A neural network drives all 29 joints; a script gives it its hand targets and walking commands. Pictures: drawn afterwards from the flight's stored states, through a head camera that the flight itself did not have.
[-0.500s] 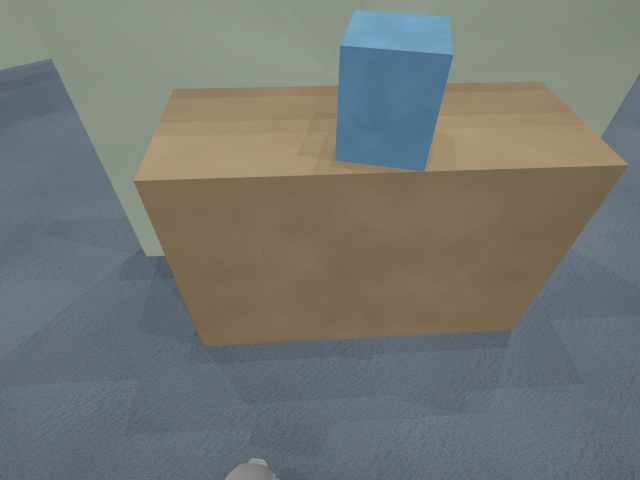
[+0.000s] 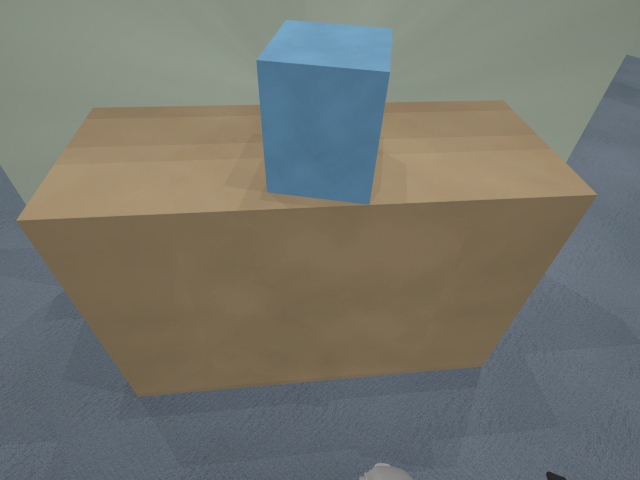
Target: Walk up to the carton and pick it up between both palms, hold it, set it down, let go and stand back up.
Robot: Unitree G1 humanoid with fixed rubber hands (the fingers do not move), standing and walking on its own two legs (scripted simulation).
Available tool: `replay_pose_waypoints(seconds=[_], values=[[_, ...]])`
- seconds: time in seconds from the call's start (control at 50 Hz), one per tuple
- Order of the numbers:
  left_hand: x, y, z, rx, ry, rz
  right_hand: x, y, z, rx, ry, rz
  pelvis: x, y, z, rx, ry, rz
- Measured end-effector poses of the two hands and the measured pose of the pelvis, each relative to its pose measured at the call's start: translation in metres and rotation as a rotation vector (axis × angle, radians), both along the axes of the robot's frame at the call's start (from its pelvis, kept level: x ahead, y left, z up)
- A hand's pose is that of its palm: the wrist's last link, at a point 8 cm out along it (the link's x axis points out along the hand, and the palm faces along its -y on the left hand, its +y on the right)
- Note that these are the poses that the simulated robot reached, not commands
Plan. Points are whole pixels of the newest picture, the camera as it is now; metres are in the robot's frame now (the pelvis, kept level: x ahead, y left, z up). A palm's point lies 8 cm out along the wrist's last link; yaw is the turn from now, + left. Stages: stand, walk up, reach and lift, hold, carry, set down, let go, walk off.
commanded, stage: walk up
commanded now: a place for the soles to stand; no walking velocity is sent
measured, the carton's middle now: (327, 112) +0.72 -0.01 +0.14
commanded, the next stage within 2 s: none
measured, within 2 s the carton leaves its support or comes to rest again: neither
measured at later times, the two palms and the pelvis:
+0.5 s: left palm (77, 460) +0.18 +0.30 -0.07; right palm (534, 399) +0.25 -0.29 -0.04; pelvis +0.14 +0.00 +0.02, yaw +3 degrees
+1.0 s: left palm (121, 379) +0.27 +0.27 -0.04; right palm (534, 352) +0.33 -0.33 -0.05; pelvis +0.20 -0.03 +0.03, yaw +4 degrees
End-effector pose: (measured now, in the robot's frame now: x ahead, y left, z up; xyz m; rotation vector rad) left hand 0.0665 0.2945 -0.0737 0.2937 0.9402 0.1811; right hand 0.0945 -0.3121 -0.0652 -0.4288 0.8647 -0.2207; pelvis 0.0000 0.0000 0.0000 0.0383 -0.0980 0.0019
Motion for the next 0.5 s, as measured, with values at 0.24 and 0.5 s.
replay_pose_waypoints(seconds=[0.24,0.5], values=[[0.030,-0.010,0.046,0.079,0.004,0.107,0.083,-0.003,0.020,0.085,0.058,0.114,0.058,-0.022,0.036,-0.018,0.031,0.050],[0.112,0.009,0.002,-0.011,0.053,0.102,0.158,0.021,0.028,0.002,0.040,0.075,0.137,0.005,0.021,-0.032,0.040,0.056]])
